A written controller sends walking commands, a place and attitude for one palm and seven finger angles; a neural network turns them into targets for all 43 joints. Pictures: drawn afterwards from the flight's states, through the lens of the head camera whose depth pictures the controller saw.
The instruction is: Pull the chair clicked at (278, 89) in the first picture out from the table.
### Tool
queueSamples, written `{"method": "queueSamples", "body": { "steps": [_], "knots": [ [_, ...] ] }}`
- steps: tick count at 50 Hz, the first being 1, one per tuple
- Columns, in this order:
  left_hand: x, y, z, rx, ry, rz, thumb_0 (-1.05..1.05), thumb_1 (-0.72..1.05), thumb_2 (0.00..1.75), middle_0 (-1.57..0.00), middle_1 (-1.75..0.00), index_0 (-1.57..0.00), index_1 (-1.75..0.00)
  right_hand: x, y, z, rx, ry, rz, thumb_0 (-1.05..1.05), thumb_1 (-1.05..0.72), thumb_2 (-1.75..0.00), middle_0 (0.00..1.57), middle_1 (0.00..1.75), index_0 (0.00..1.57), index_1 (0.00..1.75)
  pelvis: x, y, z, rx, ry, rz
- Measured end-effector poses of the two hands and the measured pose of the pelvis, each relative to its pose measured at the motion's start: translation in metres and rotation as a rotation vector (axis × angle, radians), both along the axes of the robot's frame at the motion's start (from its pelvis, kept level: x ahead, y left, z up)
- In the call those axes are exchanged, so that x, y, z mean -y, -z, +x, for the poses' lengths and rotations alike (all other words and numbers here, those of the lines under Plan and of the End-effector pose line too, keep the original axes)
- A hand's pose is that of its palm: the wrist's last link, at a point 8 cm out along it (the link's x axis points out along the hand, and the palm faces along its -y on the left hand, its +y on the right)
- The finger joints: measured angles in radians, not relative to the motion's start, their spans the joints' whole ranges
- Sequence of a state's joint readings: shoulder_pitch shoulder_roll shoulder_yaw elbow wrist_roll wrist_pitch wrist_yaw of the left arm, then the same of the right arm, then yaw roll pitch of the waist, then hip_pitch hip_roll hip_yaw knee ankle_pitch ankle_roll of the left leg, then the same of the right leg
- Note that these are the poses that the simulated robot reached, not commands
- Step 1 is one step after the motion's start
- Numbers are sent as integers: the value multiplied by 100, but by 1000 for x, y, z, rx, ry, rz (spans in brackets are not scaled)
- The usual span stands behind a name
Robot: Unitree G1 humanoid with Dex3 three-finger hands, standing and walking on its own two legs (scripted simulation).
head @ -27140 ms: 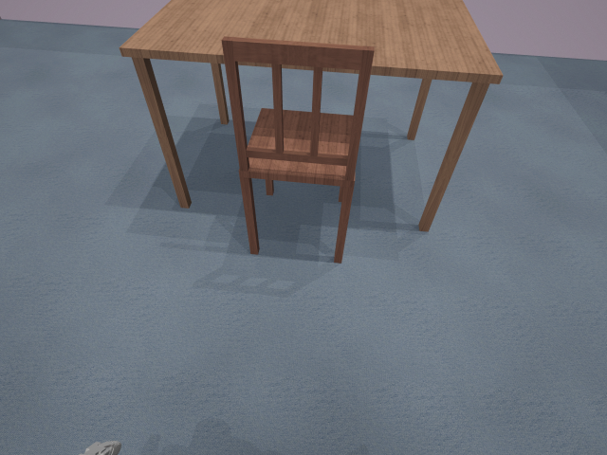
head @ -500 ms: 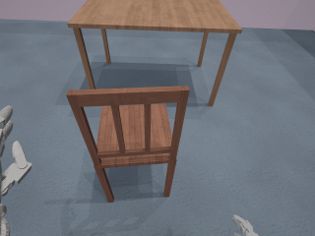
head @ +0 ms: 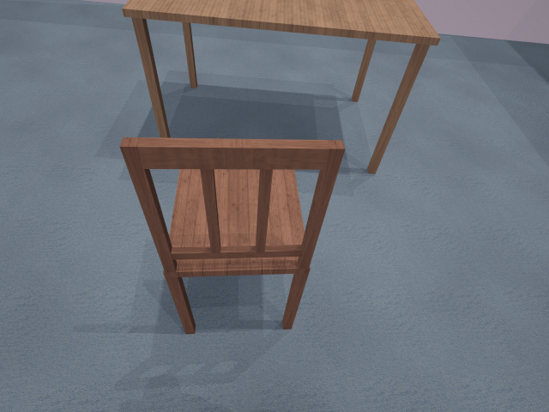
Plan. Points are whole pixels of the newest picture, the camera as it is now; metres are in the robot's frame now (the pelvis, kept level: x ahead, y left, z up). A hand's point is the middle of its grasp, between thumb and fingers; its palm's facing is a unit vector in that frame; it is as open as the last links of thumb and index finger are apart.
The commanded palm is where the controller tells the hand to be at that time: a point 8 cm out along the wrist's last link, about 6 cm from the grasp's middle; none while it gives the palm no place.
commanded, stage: let the arm hang, fingers relaxed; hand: left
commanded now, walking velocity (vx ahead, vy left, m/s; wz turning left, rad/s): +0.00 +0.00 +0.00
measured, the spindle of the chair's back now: (212, 213) +0.50 +0.17 -0.09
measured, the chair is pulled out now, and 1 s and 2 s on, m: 0.68 0.68 0.68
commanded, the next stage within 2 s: look to check the result in 0.70 s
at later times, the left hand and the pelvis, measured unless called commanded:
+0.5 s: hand out of the picture +0.03 +0.17 -0.17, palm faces +0.01 -0.98 -0.21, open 7.2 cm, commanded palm none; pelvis +0.01 -0.01 +0.00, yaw +0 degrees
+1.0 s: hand out of the picture +0.02 +0.16 -0.17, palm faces +0.01 -0.98 -0.19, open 7.3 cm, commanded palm none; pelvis +0.01 -0.01 +0.00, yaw +0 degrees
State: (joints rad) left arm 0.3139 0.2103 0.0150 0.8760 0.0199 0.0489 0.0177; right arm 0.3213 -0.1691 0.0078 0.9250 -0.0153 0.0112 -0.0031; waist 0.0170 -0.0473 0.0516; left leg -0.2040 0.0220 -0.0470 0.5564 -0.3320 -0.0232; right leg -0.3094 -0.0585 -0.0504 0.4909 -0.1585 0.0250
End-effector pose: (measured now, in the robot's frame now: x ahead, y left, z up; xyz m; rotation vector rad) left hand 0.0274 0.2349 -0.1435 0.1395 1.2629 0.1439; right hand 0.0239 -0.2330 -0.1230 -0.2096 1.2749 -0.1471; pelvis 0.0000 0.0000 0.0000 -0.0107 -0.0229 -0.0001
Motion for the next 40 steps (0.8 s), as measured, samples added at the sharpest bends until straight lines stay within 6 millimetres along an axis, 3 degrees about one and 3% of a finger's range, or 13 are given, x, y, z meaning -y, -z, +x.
{"method": "queueSamples", "body": {
  "steps": [4, 7, 13, 21, 26, 40],
  "knots": [
    [-12, -6, -33, -126, -7, 43, -3, 98, 90, -21, -30, -20, -30, 1, 8, -30, -86, 43, 17, 0, -93, -90, 20, 30, 20, 29, 0, -1, 3, -8, 2, 0],
    [-16, -11, -48, -186, -17, 64, -1, 95, 90, -20, -30, -20, -30, -3, 12, -47, -136, 63, 37, 0, -92, -90, 20, 30, 20, 29, 0, -2, 5, -12, 2, 3],
    [-8, -12, -46, -204, -23, 62, 0, 92, 90, -20, -30, -20, -30, -15, 16, -66, -194, 83, 77, 0, -91, -90, 20, 30, 20, 29, 3, -3, 9, -14, 2, 9],
    [22, -6, -12, -122, -1, 10, 1, 91, 90, -20, -30, -20, -30, -25, 20, -61, -174, 94, 108, 0, -91, -90, 20, 30, 20, 29, 7, -3, 10, -6, 5, 15],
    [21, -6, -2, -99, 4, 24, 2, 95, 90, -20, -30, -20, -30, -25, 21, -51, -142, 99, 116, 0, -91, -90, 20, 30, 20, 29, 11, -3, 10, -3, 8, 16],
    [26, -7, -7, -122, -6, 24, 1, 93, 90, -20, -30, -20, -30, -13, 20, -48, -155, 96, 99, 0, -91, -90, 20, 30, 20, 29, 15, -4, 9, -11, 8, 15]
  ]
}}
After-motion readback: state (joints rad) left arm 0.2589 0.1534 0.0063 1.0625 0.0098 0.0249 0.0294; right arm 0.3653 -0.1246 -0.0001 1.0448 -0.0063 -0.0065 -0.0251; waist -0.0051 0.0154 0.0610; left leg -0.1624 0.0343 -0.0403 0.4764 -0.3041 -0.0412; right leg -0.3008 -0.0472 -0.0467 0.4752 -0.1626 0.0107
